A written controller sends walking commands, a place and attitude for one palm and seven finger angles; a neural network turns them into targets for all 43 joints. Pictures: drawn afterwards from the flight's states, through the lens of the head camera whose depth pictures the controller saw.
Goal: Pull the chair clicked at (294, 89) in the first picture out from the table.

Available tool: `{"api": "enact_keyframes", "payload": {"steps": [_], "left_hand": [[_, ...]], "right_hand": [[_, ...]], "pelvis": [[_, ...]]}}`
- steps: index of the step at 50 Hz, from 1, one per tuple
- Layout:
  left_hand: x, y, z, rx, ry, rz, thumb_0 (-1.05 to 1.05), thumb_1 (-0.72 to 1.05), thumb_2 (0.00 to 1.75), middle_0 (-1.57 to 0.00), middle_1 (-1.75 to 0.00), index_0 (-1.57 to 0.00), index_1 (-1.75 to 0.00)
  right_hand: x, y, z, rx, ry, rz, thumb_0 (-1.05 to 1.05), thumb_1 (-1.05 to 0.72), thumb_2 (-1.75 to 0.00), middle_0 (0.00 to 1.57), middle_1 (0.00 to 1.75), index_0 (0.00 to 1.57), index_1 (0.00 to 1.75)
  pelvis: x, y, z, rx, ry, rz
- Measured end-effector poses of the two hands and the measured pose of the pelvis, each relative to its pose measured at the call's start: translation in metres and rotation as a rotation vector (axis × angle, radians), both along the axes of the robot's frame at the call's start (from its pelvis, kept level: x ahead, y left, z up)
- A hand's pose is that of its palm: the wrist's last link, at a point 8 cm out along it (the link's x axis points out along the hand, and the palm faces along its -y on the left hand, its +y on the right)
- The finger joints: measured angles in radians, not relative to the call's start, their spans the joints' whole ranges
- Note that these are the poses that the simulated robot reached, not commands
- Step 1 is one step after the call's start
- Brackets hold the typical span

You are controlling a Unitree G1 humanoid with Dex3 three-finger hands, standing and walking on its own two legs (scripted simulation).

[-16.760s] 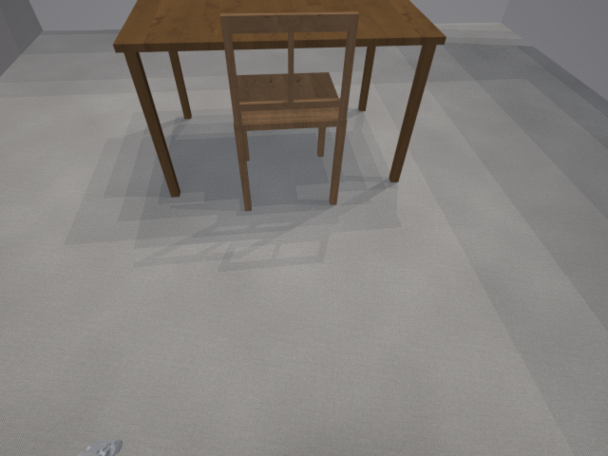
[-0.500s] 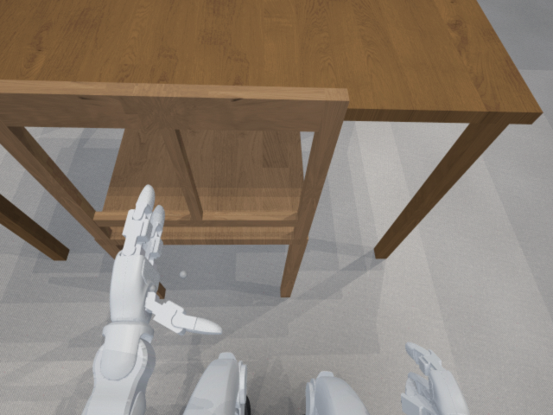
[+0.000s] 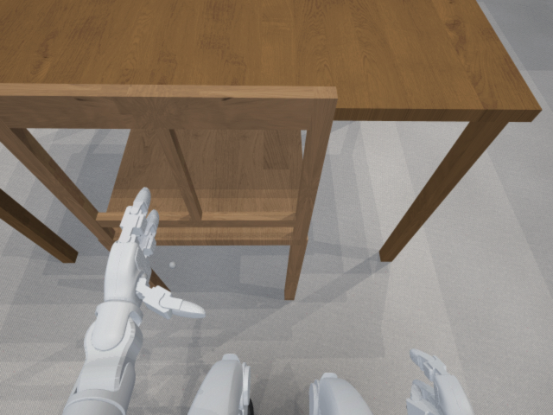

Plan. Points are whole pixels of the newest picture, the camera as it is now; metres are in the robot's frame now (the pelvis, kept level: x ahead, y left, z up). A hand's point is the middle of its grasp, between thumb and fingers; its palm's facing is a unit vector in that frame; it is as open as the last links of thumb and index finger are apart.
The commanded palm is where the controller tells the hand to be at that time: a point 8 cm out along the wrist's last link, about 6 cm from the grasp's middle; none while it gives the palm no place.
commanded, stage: aim the fingers beside a spindle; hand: left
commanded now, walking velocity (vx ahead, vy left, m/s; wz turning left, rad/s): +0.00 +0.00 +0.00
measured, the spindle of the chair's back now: (183, 178) +0.46 +0.17 +0.01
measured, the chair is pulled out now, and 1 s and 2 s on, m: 0.00 0.00 0.00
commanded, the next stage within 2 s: push the fingers through the gap in 0.52 s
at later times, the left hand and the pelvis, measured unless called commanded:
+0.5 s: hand (185, 275) +0.30 +0.14 +0.03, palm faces +0.02 -1.00 +0.00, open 16.9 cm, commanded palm +0.29 +0.21 +0.03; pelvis +0.00 +0.00 +0.00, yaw -1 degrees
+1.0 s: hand (173, 239) +0.36 +0.17 +0.01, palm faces +0.05 -1.00 -0.08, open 16.9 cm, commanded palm +0.33 +0.21 +0.02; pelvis -0.01 +0.01 -0.01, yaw -1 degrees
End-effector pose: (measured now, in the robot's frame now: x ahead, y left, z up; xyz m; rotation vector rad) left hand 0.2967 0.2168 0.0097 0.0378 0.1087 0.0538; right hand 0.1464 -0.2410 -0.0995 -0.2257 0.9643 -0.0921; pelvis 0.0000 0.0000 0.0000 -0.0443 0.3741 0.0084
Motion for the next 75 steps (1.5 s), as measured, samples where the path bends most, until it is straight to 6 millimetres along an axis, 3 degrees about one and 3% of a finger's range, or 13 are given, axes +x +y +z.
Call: {"api": "enact_keyframes", "payload": {"steps": [4, 12, 16, 20, 24, 29, 33, 37, 45, 53, 61, 69, 75], "left_hand": [[-0.012, -0.024, -0.025, -0.079, 0.089, -0.058, -0.01, -0.50, 0.30, -0.05, -0.08, -0.05, -0.08], [-0.011, 0.002, 0.053, 0.070, -0.254, 0.046, -0.01, -0.50, 0.30, -0.06, -0.08, -0.06, -0.08], [-0.004, 0.009, 0.015, 0.021, -0.055, 0.021, -0.01, -0.50, 0.30, -0.06, -0.08, -0.06, -0.08], [-0.018, -0.018, -0.027, -0.084, 0.114, -0.058, -0.01, -0.50, 0.30, -0.05, -0.08, -0.05, -0.08], [-0.022, -0.029, 0.003, -0.064, -0.054, -0.051, -0.02, -0.50, 0.30, -0.06, -0.08, -0.06, -0.08], [-0.005, 0.004, 0.051, 0.067, -0.277, 0.043, -0.01, -0.50, 0.30, -0.06, -0.08, -0.06, -0.08], [0.005, 0.014, 0.017, 0.021, -0.066, 0.020, -0.01, -0.50, 0.30, -0.06, -0.08, -0.06, -0.08], [-0.008, -0.010, -0.022, -0.074, 0.115, -0.059, -0.01, -0.50, 0.30, -0.05, -0.08, -0.05, -0.08], [0.014, -0.007, 0.027, 0.019, -0.266, 0.017, -0.01, -0.50, 0.30, -0.06, -0.08, -0.06, -0.08], [0.036, 0.001, -0.013, -0.013, 0.038, -0.031, -0.01, -0.50, 0.30, -0.06, -0.08, -0.06, -0.08], [0.044, -0.006, 0.028, -0.003, -0.201, 0.013, -0.01, -0.50, 0.30, -0.06, -0.08, -0.06, -0.08], [0.064, -0.004, -0.011, -0.003, -0.009, -0.020, -0.01, -0.50, 0.30, -0.06, -0.08, -0.06, -0.08], [0.069, -0.006, 0.014, -0.010, -0.138, 0.027, -0.01, -0.50, 0.30, -0.06, -0.08, -0.06, -0.08]], "right_hand": [[0.000, -0.005, 0.004, -0.034, -0.017, -0.026, 0.01, -0.91, -0.90, 0.20, 0.30, 0.20, 0.30], [0.001, -0.002, 0.007, -0.021, -0.016, -0.007, 0.01, -0.91, -0.90, 0.20, 0.30, 0.20, 0.30], [0.004, 0.002, 0.002, 0.009, -0.015, 0.000, 0.01, -0.91, -0.90, 0.20, 0.30, 0.20, 0.30], [0.006, 0.001, 0.005, -0.016, -0.037, -0.012, 0.01, -0.91, -0.90, 0.20, 0.30, 0.20, 0.30], [0.006, 0.000, 0.010, -0.055, -0.052, -0.019, 0.01, -0.91, -0.90, 0.20, 0.30, 0.20, 0.30], [0.004, 0.005, 0.005, -0.029, -0.027, 0.006, 0.01, -0.91, -0.90, 0.20, 0.30, 0.20, 0.30], [0.003, 0.010, 0.001, 0.007, -0.010, 0.005, 0.01, -0.91, -0.90, 0.20, 0.30, 0.20, 0.30], [0.000, 0.009, 0.006, -0.014, -0.022, -0.014, 0.01, -0.90, -0.90, 0.20, 0.30, 0.20, 0.30], [-0.008, 0.003, -0.002, -0.066, 0.004, 0.003, 0.01, -0.91, -0.90, 0.20, 0.30, 0.20, 0.30], [-0.023, 0.008, -0.009, -0.021, 0.066, -0.041, 0.01, -0.91, -0.90, 0.20, 0.30, 0.20, 0.30], [-0.032, 0.005, -0.002, -0.047, 0.082, -0.037, 0.01, -0.90, -0.90, 0.20, 0.30, 0.20, 0.30], [-0.039, -0.001, -0.007, -0.047, 0.116, -0.064, 0.01, -0.91, -0.90, 0.20, 0.30, 0.20, 0.30], [-0.045, -0.003, -0.006, -0.059, 0.133, -0.069, 0.00, -0.91, -0.90, 0.20, 0.30, 0.20, 0.30]], "pelvis": [[0.001, 0.000, -0.002, -0.001, 0.014, -0.011], [0.006, 0.000, 0.004, 0.004, 0.001, -0.011], [0.003, 0.001, 0.002, 0.002, -0.001, -0.003], [0.002, 0.003, -0.001, -0.002, 0.011, -0.006], [0.002, 0.004, 0.000, 0.000, 0.011, -0.018], [0.002, 0.004, 0.000, -0.004, 0.004, -0.009], [-0.001, 0.006, 0.001, -0.006, -0.001, -0.001], [0.000, 0.009, 0.002, -0.009, 0.006, -0.005], [-0.003, 0.010, -0.008, -0.012, 0.026, -0.011], [-0.005, 0.013, -0.005, -0.015, 0.024, -0.013], [0.001, 0.013, 0.001, -0.011, 0.026, -0.019], [-0.003, 0.013, -0.005, -0.015, 0.035, -0.017], [-0.001, 0.013, -0.001, -0.011, 0.039, -0.024]]}}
